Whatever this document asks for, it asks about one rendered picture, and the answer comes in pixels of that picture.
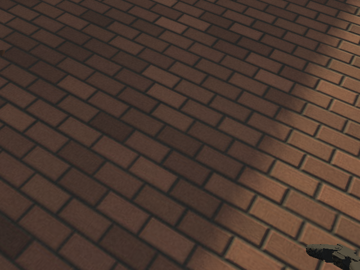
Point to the robot right hand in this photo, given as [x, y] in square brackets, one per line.
[342, 256]

